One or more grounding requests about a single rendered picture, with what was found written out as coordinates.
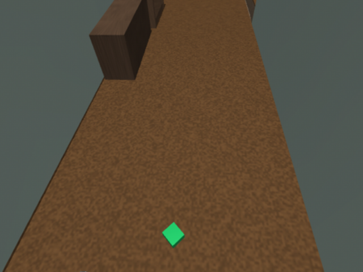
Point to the small box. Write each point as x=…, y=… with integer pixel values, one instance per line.
x=173, y=234

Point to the bookshelf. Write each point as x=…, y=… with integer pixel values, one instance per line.
x=155, y=8

